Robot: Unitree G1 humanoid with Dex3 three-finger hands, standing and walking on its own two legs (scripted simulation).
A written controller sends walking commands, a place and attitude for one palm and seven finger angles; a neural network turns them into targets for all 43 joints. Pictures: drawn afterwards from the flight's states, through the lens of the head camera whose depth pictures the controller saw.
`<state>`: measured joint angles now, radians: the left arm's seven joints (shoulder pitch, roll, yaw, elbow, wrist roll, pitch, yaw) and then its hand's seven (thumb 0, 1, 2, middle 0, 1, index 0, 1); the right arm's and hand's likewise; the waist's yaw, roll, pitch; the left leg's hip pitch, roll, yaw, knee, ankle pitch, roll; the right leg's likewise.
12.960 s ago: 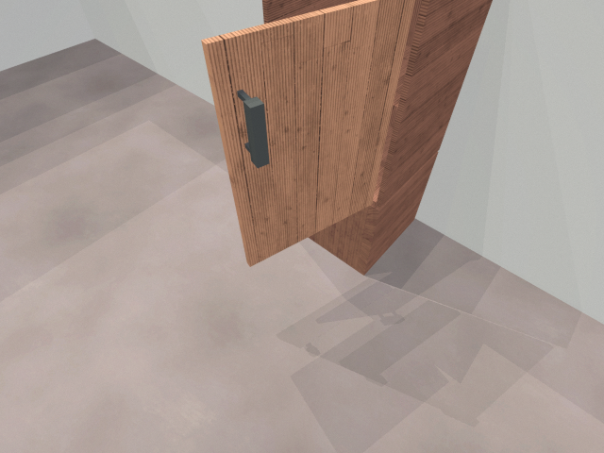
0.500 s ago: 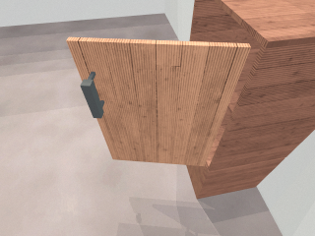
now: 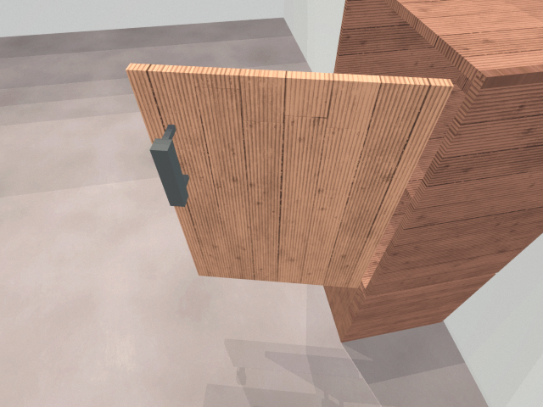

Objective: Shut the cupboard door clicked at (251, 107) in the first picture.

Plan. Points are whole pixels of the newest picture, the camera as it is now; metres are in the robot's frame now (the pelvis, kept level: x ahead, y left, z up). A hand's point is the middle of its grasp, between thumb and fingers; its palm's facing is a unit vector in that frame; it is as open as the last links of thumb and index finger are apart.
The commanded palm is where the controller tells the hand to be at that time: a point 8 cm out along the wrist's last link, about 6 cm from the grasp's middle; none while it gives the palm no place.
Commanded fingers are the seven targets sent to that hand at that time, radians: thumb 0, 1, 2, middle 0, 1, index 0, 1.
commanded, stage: raise the hand and make a fist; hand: left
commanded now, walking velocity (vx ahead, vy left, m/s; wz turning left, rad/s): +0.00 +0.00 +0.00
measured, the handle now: (174, 165) +0.45 +0.19 +0.10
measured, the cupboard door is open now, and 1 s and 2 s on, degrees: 74 74 74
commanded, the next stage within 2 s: bring the fist close to the handle in 1.90 s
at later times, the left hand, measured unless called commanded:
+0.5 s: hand out of the picture +0.09 +0.19 -0.03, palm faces +0.12 -0.99 -0.06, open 5.7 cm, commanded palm +0.10 +0.23 -0.01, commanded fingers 0.00 0.90 0.90 -0.68 -0.82 -0.68 -0.82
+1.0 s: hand (128, 379) +0.15 +0.19 +0.03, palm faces -0.04 -1.00 -0.04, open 3.5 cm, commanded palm +0.13 +0.25 +0.05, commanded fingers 0.00 0.90 0.90 -1.13 -1.32 -1.13 -1.32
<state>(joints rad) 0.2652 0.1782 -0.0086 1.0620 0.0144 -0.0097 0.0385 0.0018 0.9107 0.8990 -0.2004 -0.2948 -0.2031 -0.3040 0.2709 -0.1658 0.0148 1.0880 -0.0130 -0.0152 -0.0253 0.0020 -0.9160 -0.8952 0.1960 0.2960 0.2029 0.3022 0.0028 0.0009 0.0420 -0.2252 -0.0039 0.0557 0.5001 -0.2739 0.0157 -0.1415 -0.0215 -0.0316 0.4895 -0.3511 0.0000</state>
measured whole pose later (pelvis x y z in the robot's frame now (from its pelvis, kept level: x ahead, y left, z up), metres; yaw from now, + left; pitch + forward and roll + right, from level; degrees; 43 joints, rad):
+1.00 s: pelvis -0.05 +0.00 -0.05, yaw +2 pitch +8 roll -2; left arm 0.43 0.26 0.15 -0.14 -0.31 -0.28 -0.31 0.01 0.91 0.90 -0.96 -1.12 -0.96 -1.13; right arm 0.31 -0.28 -0.01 0.59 0.05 -0.28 -0.08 0.01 -0.90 -0.90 0.20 0.30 0.20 0.30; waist 0.02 0.05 -0.07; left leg -0.67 0.01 0.01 0.93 -0.39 0.02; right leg -0.56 -0.01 -0.08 0.91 -0.48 0.00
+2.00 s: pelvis -0.06 -0.02 -0.02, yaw +2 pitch -1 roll -1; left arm 0.28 0.28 0.20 -0.13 -0.31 -0.08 -0.31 0.01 0.90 0.90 -1.30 -1.50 -1.30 -1.50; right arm 0.26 -0.27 0.05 0.60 0.06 -0.30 -0.07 0.01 -0.90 -0.90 0.20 0.30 0.20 0.30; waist 0.04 0.06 -0.03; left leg -0.38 0.02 0.00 0.66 -0.27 0.00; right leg -0.28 0.00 -0.08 0.66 -0.36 -0.03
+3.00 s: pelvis -0.04 -0.01 -0.01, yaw +1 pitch +3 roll +0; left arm -0.36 0.26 0.16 0.42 -0.21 -0.07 -0.17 0.02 0.90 0.90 -1.30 -1.50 -1.30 -1.50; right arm 0.25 -0.25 0.05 0.65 0.05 -0.16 -0.06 0.01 -0.90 -0.90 0.20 0.30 0.21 0.30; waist -0.01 0.03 -0.03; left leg -0.42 0.01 0.03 0.65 -0.29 0.01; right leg -0.34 -0.01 -0.05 0.67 -0.38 -0.02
